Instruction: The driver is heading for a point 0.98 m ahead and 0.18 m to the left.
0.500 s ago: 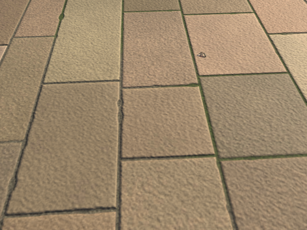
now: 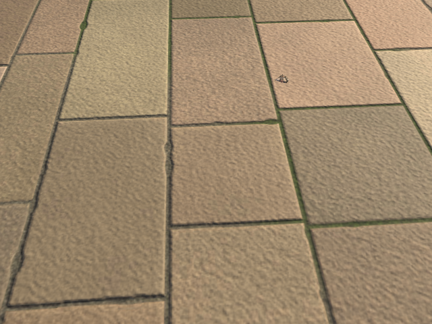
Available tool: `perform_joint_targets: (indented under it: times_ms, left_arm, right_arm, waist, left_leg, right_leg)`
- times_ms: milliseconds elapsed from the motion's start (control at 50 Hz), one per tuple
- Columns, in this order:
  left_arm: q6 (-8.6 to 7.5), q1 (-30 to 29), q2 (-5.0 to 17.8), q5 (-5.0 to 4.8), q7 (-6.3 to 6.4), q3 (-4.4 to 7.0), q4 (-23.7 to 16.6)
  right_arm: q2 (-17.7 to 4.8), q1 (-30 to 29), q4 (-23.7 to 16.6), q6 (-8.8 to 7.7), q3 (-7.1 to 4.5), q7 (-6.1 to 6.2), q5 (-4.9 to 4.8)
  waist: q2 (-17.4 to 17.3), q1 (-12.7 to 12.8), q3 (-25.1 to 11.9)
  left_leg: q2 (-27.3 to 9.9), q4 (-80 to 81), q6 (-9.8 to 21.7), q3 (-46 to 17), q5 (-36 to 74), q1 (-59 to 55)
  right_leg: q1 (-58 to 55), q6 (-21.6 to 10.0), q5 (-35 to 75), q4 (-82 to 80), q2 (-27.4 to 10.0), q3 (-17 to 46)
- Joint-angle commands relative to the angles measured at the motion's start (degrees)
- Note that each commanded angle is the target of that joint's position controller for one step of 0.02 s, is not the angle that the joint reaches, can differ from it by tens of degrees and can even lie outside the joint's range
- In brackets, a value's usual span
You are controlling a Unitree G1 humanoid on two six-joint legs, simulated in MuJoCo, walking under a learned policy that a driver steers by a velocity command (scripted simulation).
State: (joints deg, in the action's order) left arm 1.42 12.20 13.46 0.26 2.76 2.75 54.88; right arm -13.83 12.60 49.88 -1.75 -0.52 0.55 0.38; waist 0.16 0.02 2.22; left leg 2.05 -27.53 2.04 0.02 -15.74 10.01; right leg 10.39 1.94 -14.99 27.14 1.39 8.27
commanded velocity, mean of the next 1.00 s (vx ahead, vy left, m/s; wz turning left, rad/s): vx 0.37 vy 0.00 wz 0.08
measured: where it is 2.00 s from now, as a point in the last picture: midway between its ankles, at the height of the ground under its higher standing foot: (193, 219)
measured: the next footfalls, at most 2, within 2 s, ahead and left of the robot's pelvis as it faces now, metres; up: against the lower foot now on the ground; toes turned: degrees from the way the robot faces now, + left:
right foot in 0.36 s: +0.12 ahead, -0.16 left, +0.00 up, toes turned -1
left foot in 0.84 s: +0.48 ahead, +0.07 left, +0.00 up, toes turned +4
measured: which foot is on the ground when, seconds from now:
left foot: down 0.00-0.34, up 0.36-0.82, down 0.84-1.00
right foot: down 0.00-0.08, up 0.10-0.34, down 0.36-0.86, up 0.88-1.00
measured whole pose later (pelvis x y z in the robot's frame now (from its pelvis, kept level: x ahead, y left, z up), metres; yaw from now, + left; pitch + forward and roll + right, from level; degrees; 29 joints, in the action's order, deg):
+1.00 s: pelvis +0.39 -0.01 +0.00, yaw +6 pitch +0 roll +1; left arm -7.3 14.3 15.9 -0.3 0.2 1.8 51.4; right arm -15.6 12.5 48.4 -4.4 -3.0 -2.4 -0.1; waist 1.2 -0.5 3.0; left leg 6.0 -23.6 5.5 -0.1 -7.0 17.1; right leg 25.4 -1.5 -18.5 67.0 -3.5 2.9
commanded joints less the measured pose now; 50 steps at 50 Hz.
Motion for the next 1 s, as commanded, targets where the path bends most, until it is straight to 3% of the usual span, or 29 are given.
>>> perform_joint_targets:
  times_ms: [20, 60, 80, 100, 120, 160, 220, 280, 320, 340, 360, 380, 400, 420, 480, 540, 600, 660, 720, 780, 820, 840, 860, 880, 900, 920, 940, 980, 1000]
  left_arm:
    - [-0.58, 0.7, 6.2, -0.02, 0.26, 1.20, -0.6]
    - [-0.57, 1.6, 5.3, -0.35, 0.34, 0.98, 0.7]
    - [-0.83, 0.9, 5.5, -0.71, 0.33, 1.05, 0.6]
    - [-1.52, -0.9, 5.6, -0.88, 0.15, 0.97, -0.4]
    - [-2.61, -3.3, 5.8, -1.10, -0.23, 0.86, -1.8]
    - [-4.36, -5.2, 6.6, -1.72, -1.19, 1.17, -2.7]
    - [-6.05, -4.5, 6.0, -1.93, -2.48, 1.14, -2.0]
    - [-6.83, -1.6, 4.5, -1.61, -3.27, 0.87, -0.3]
    - [-6.42, 5.5, 5.5, -1.78, -3.16, 1.60, 2.8]
    - [-6.23, 9.8, 6.7, -2.13, -2.79, 2.12, 3.9]
    - [-6.29, 15.7, 10.7, -1.83, -2.17, 2.94, 4.5]
    - [-6.77, 19.8, 17.6, -1.00, -2.90, 4.00, 4.8]
    - [-7.69, 15.5, 14.2, -0.46, -3.39, 2.89, 4.2]
    - [-8.33, 10.5, 10.5, -0.68, -3.67, 1.75, 2.3]
    - [-7.99, 5.6, 6.8, -0.42, -4.07, 0.18, 0.5]
    - [-7.39, 9.9, 7.5, -0.26, -3.22, 0.09, 1.7]
    - [-6.96, 10.9, 8.6, -0.20, -2.32, 0.04, 1.7]
    - [-6.83, 13.8, 9.3, -0.63, -1.91, 0.11, 2.4]
    - [-6.36, 14.8, 9.6, -1.18, -1.76, 0.43, 3.1]
    - [-5.58, 13.0, 10.8, -0.68, -1.61, 1.22, 2.3]
    - [-4.41, 11.8, 11.2, 0.32, -1.39, 1.48, 1.4]
    - [-4.15, 12.3, 10.6, 0.90, -1.09, 1.07, 0.3]
    - [-5.40, 19.3, 3.9, 1.40, -2.15, -1.05, -1.5]
    - [-7.74, 18.0, 3.6, 0.48, -2.95, -1.49, -0.6]
    - [-9.52, 11.1, 9.0, -1.78, -3.48, -0.09, -3.3]
    - [-10.53, 6.2, 10.3, -2.45, -3.26, 0.03, -5.2]
    - [-10.77, 4.1, 10.1, -1.74, -2.74, 0.32, -5.7]
    - [-9.58, 5.3, 9.5, -0.32, -2.06, 0.87, -6.3]
    - [-8.94, 5.7, 8.4, 0.03, -1.96, 0.80, -6.8]
  right_arm:
    - [-6.6, 0.2, -1.5, -0.62, -1.33, 0.25, -0.08]
    - [-7.4, 1.3, -0.2, -0.27, -1.55, 0.58, -0.32]
    - [-9.5, 2.0, 0.0, -0.02, -2.20, 0.83, -0.72]
    - [-11.2, 3.9, 0.6, 0.05, -2.66, 1.05, -1.09]
    - [-12.7, 4.9, 0.9, -0.13, -3.21, 1.30, -1.31]
    - [-12.7, 6.1, 1.2, -1.19, -3.53, 1.51, -0.74]
    - [-11.5, 3.8, 0.1, -1.69, -3.57, 1.14, -1.81]
    - [-12.8, 2.9, 0.2, -1.05, -4.01, 0.81, -2.50]
    - [-11.3, 3.1, 0.4, -0.70, -3.51, 0.50, -2.34]
    - [-8.9, 2.7, 0.3, -0.94, -2.64, 0.24, -1.91]
    - [-4.2, 1.0, -1.1, -1.40, -1.13, -0.38, -0.85]
    - [-2.9, 0.6, -4.3, -2.67, -0.94, -0.16, -1.37]
    - [-7.5, 0.0, -4.4, -3.47, -1.91, -0.03, -3.09]
    - [-9.5, -0.3, -4.4, -4.01, -2.40, -0.39, -3.73]
    - [-9.3, -0.6, -3.2, -4.30, -3.06, -1.03, -1.58]
    - [-6.8, -3.0, -3.8, -3.63, -2.66, -1.58, -1.09]
    - [-4.8, -10.0, -6.6, -3.51, -1.87, -1.57, -1.20]
    - [-4.0, -16.0, -8.4, -3.72, -1.30, -2.11, -1.59]
    - [-4.5, -18.7, -9.9, -3.97, -1.24, -3.03, -2.00]
    - [-6.7, -16.1, -9.7, -4.15, -2.05, -3.99, -2.03]
    - [-10.2, -3.7, -6.2, -3.58, -4.13, -3.80, -2.06]
    - [-12.5, 5.1, -4.0, -3.12, -5.35, -3.34, -2.12]
    - [-18.3, 12.1, -2.8, -2.82, -6.88, -3.07, -1.07]
    - [-14.8, 11.9, -2.3, -2.55, -5.91, -2.99, -1.46]
    - [-12.1, 7.7, -2.9, -2.89, -5.05, -2.83, -1.27]
    - [-10.9, 3.1, -4.2, -3.27, -4.73, -2.73, -0.99]
    - [-9.6, -0.3, -5.0, -3.60, -4.31, -2.86, -0.72]
    - [-8.2, -3.1, -6.2, -3.82, -3.84, -2.78, -0.07]
    - [-8.4, -3.0, -6.3, -3.78, -3.93, -2.58, -0.42]
  waist:
    - [-0.5, 0.0, -0.9]
    - [-2.5, -0.3, -1.1]
    - [-5.3, -1.0, 0.4]
    - [-8.3, -1.9, 2.2]
    - [-9.8, -2.7, 5.0]
    - [-8.4, -3.2, 7.2]
    - [-5.5, -2.0, 4.5]
    - [-6.2, 0.2, 1.4]
    - [-4.9, 3.3, -0.5]
    - [-3.4, 5.5, -1.4]
    - [7.6, 7.8, -3.0]
    - [17.3, 7.3, -4.3]
    - [10.0, 5.5, -0.7]
    - [7.6, 3.7, 3.3]
    - [5.7, 1.2, 3.5]
    - [4.6, 2.0, 2.7]
    - [3.7, 3.3, 3.9]
    - [4.0, 5.0, 5.2]
    - [4.2, 4.2, 6.1]
    - [4.9, 1.2, 2.2]
    - [6.1, -5.3, -6.6]
    - [4.1, -8.8, -11.9]
    - [-9.7, -6.0, -21.5]
    - [-12.4, -6.1, -25.3]
    - [-10.4, -6.2, -15.4]
    - [-4.9, -4.8, -9.5]
    - [-0.1, -2.6, -5.3]
    - [-1.5, 1.1, -3.6]
    - [-2.2, 1.8, -3.0]
  left_leg:
    - [-4.7, 6.7, 0.9, -5.2, 6.3, 1.5]
    - [-4.7, 9.3, 2.1, -6.5, -10.1, 1.2]
    - [-6.8, 11.8, 4.2, -10.5, -20.3, 1.1]
    - [-12.1, 16.0, 7.4, -18.0, -28.9, 0.3]
    - [-18.0, 19.8, 10.8, -25.5, -32.0, 1.2]
    - [-22.4, 22.1, 13.9, -30.5, -26.0, -1.3]
    - [-18.4, 21.1, 10.7, -21.6, -14.7, -5.2]
    - [-13.0, 18.0, 9.0, -11.8, -7.9, 2.1]
    - [-10.9, 12.4, 7.7, -9.4, -9.5, 9.6]
    - [-9.2, 6.4, 5.9, -7.4, -8.8, 13.7]
    - [-4.0, -13.3, 1.7, -0.9, -8.3, 20.5]
    - [1.8, -28.7, 0.4, -0.6, -17.3, 32.7]
    - [-2.5, -37.9, 1.5, -5.7, -16.1, 37.3]
    - [-5.3, -39.5, 2.8, -6.4, -9.5, 39.7]
    - [-9.3, -33.6, 1.9, -4.3, 3.1, 34.9]
    - [-9.1, -28.7, -0.9, -1.3, 9.6, 34.3]
    - [-7.9, -16.9, -2.5, 0.5, 15.5, 31.9]
    - [-5.9, -7.7, -2.4, 2.2, 20.7, 27.6]
    - [-5.5, -3.0, -0.5, 1.1, 20.6, 27.6]
    - [-3.5, -2.5, 2.8, 2.1, 15.6, 22.3]
    - [1.1, -3.5, 5.6, 5.0, 12.1, 6.8]
    - [-1.7, -4.4, 7.7, 0.2, 12.4, -8.6]
    - [-16.5, -2.2, 18.4, -28.6, 0.6, -32.9]
    - [-21.8, 10.4, 21.3, -48.4, -7.6, -36.4]
    - [-19.9, 12.2, 17.6, -41.9, -8.1, -29.3]
    - [-17.8, 13.1, 15.8, -33.9, -2.8, -20.0]
    - [-15.4, 14.4, 14.9, -27.6, 4.3, -10.9]
    - [-12.1, 16.8, 14.1, -22.0, 11.0, -1.3]
    - [-11.5, 17.8, 14.6, -20.5, 12.2, 1.3]
  right_leg:
    - [-0.7, -0.8, 11.0, -3.1, -1.9, 1.0]
    - [0.9, -1.1, -0.6, -1.0, 0.5, -2.0]
    - [5.0, -1.4, -8.1, 3.3, 2.4, -4.6]
    - [10.7, -1.6, -11.0, 8.3, 2.4, -6.4]
    - [14.7, -1.9, -10.5, 13.2, 0.1, -6.9]
    - [22.7, -2.7, -13.4, 22.8, -4.1, -4.8]
    - [21.7, -3.6, -10.8, 16.8, -5.8, -6.4]
    - [5.4, -2.5, 0.0, 4.2, -2.2, -11.5]
    - [-7.1, -2.0, 4.5, 0.4, 0.6, -13.7]
    - [-13.2, -2.9, 2.4, -1.4, -1.0, -10.8]
    - [-18.5, -6.7, -6.7, -9.1, -12.6, 5.8]
    - [-22.1, -16.3, -19.3, -17.8, -23.9, 31.2]
    - [-17.6, -18.9, -28.3, -19.4, -25.8, 34.2]
    - [-15.1, -16.6, -26.4, -19.6, -22.9, 27.5]
    - [-10.6, -11.2, -4.8, -20.4, -15.4, 10.6]
    - [-10.2, -12.0, 10.5, -21.0, -12.9, 2.9]
    - [-7.5, -12.0, 16.5, -22.0, -11.4, -1.7]
    - [-6.9, -11.9, 16.0, -23.3, -11.6, -3.7]
    - [-12.2, -11.6, 18.5, -22.0, -14.2, -4.7]
    - [-18.4, -9.9, 34.6, -15.5, -16.0, -7.5]
    - [-18.6, -7.9, 54.1, 1.2, -14.0, -11.0]
    - [-8.8, -6.1, 48.1, 15.1, -12.3, -12.5]
    - [16.3, -2.1, 22.3, 39.2, -3.6, -12.9]
    - [26.3, -2.0, -14.7, 49.9, 2.3, -4.5]
    - [32.4, -3.6, -12.5, 53.5, -1.3, -1.2]
    - [32.0, -4.6, -7.5, 50.9, -4.1, -2.0]
    - [29.6, -4.5, -4.1, 45.9, -6.1, -2.7]
    - [22.9, -3.6, -1.6, 39.7, -8.3, -2.4]
    - [21.8, -2.8, -1.6, 37.3, -8.6, -2.8]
